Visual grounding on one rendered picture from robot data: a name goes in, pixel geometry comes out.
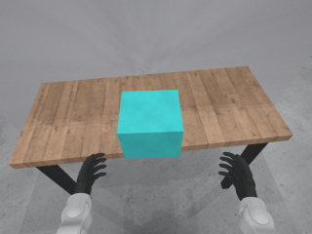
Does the robot right forearm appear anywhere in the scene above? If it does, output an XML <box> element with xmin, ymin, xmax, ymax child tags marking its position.
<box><xmin>238</xmin><ymin>197</ymin><xmax>277</xmax><ymax>234</ymax></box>

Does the robot right hand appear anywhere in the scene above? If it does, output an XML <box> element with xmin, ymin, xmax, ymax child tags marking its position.
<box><xmin>218</xmin><ymin>152</ymin><xmax>257</xmax><ymax>201</ymax></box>

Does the table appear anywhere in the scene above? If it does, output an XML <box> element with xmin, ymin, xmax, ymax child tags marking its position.
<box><xmin>8</xmin><ymin>66</ymin><xmax>293</xmax><ymax>198</ymax></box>

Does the carton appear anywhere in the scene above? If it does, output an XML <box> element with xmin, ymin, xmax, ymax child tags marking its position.
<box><xmin>117</xmin><ymin>90</ymin><xmax>184</xmax><ymax>159</ymax></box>

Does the robot left hand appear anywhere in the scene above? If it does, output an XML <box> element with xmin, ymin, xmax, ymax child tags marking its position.
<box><xmin>73</xmin><ymin>153</ymin><xmax>106</xmax><ymax>195</ymax></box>

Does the robot left forearm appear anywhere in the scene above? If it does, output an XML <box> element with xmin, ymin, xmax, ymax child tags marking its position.
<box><xmin>56</xmin><ymin>193</ymin><xmax>93</xmax><ymax>234</ymax></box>

